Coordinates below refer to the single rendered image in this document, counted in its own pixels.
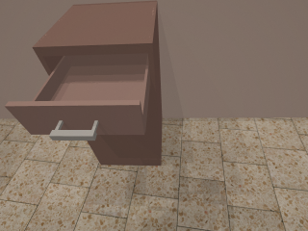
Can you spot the cabinet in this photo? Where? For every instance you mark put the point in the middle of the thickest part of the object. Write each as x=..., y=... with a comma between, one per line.
x=111, y=29

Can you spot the handle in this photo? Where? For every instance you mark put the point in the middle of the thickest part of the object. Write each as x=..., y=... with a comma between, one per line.
x=73, y=135

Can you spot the drawer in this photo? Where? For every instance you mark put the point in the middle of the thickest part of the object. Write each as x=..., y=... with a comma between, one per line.
x=111, y=88

